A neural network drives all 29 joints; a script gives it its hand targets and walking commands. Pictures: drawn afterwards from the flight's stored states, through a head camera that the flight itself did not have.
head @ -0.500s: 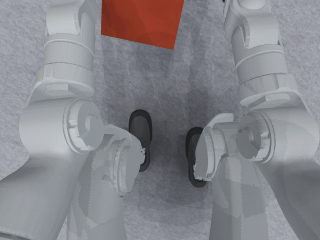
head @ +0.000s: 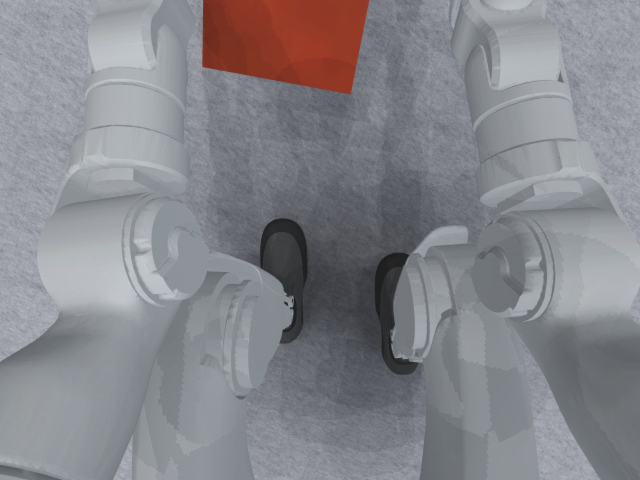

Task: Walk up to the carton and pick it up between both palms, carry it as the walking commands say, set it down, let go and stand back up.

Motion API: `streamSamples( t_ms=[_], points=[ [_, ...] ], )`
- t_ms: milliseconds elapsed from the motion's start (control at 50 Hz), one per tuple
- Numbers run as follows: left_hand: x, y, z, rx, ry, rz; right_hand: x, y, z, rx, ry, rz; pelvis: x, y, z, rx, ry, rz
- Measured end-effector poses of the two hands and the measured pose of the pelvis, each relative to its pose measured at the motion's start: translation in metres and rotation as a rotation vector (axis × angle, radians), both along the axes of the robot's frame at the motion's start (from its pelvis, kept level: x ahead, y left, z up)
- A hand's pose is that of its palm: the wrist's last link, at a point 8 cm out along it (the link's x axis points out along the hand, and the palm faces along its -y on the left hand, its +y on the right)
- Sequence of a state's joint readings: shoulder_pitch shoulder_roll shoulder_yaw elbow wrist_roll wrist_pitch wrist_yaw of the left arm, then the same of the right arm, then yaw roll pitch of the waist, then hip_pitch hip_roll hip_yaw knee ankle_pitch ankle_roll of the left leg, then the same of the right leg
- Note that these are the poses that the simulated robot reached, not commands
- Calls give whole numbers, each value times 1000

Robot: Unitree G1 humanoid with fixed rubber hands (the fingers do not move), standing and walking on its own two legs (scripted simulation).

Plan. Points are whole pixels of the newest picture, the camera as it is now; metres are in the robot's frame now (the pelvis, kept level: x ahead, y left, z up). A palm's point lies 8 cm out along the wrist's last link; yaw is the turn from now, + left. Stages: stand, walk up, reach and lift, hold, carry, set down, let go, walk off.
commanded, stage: set down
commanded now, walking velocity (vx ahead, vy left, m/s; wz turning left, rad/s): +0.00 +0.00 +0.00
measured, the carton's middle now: out of the picture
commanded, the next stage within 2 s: none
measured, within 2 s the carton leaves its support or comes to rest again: rests again in 1.06 s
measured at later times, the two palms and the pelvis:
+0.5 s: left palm out of the picture +0.58 +0.13 -0.15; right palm out of the picture +0.56 -0.13 -0.17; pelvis +0.01 +0.00 +0.00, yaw +0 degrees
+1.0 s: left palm out of the picture +0.56 +0.12 -0.19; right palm out of the picture +0.55 -0.15 -0.19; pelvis +0.01 +0.00 -0.01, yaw +0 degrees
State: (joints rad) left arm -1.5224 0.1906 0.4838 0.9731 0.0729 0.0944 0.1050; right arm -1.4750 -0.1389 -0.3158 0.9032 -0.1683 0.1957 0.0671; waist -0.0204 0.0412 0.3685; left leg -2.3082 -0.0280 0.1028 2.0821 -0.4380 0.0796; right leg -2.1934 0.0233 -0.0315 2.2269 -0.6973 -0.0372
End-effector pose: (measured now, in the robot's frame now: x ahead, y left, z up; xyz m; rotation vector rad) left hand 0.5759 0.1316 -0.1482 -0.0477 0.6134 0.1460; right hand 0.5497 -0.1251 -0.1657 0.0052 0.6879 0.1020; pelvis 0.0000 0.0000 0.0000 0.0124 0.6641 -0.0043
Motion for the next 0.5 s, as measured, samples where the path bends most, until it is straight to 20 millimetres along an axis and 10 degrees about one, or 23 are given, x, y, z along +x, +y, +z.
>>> streamSamples(
  t_ms=[500],
  points=[
    [7,-2,-6,-12,-8,-9,7,-3,-8,1,-7,7,6,0,-2,1,13,1]
  ],
)
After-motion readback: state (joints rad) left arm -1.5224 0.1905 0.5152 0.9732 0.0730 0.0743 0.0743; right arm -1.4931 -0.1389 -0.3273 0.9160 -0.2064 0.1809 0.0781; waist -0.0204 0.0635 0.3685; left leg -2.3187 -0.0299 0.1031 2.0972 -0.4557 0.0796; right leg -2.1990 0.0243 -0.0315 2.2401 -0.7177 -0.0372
